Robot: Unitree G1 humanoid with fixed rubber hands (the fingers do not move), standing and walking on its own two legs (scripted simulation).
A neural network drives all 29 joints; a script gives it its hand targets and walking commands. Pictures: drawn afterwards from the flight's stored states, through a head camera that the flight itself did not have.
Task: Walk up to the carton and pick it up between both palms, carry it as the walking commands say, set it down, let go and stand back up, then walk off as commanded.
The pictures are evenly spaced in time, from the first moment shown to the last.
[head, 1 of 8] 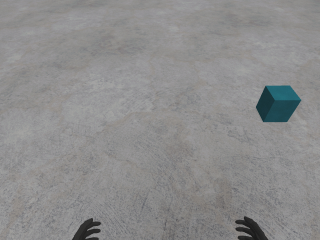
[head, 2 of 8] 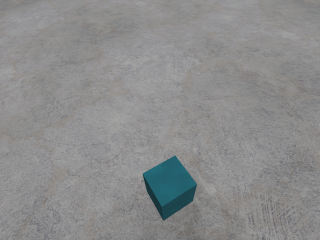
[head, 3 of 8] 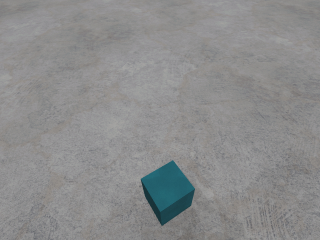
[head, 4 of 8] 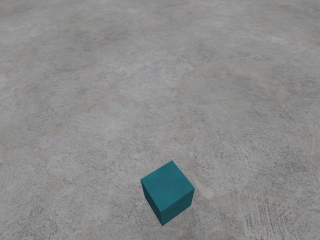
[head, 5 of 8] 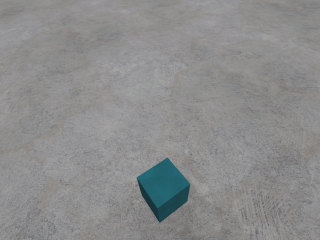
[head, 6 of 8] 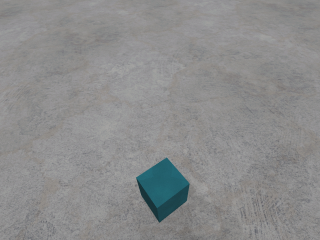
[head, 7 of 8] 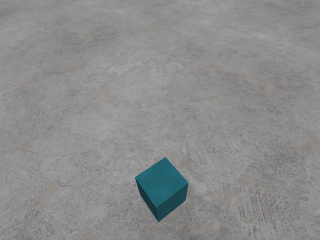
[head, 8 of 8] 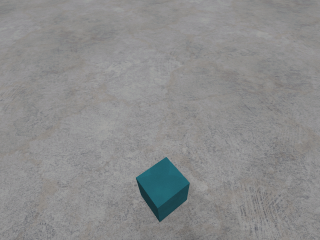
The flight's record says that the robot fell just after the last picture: no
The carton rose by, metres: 0.00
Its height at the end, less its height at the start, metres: +0.00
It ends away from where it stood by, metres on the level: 0.00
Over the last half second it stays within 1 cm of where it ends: yes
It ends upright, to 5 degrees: yes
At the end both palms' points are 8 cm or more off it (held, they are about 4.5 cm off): yes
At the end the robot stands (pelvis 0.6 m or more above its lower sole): yes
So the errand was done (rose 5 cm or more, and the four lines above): no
